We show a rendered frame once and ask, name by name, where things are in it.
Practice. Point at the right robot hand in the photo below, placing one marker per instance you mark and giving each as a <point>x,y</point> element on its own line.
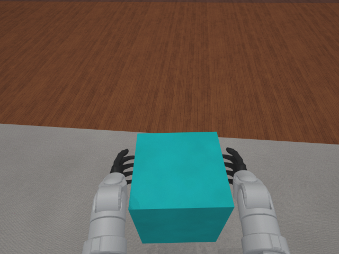
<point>237,163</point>

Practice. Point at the robot right forearm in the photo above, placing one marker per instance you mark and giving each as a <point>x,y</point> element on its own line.
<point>261,233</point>

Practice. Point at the robot left forearm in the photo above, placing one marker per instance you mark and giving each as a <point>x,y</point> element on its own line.
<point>108,217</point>

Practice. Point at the carton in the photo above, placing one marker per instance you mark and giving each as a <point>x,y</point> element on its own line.
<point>180,190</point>

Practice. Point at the left robot hand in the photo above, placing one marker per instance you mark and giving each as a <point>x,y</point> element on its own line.
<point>118,166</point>

